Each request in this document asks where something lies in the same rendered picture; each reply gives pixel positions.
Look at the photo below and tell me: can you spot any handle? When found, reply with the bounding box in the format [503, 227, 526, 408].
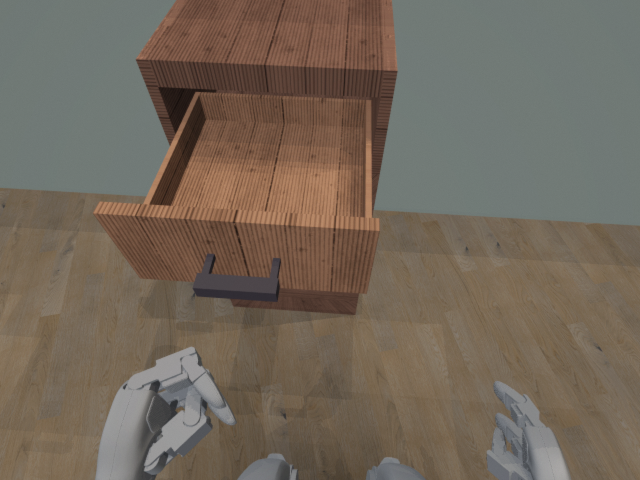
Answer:
[193, 254, 281, 302]

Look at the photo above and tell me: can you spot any cabinet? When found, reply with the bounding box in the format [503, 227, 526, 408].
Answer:
[136, 0, 398, 315]

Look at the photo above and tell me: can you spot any drawer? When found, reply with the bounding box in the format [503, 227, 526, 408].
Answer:
[93, 92, 380, 294]

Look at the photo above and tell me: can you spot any right robot hand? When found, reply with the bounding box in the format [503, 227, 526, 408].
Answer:
[487, 381, 571, 480]

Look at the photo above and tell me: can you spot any left robot hand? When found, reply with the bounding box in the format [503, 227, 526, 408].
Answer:
[95, 347, 237, 480]

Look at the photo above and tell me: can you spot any robot left thigh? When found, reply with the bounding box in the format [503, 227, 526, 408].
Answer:
[237, 458, 298, 480]

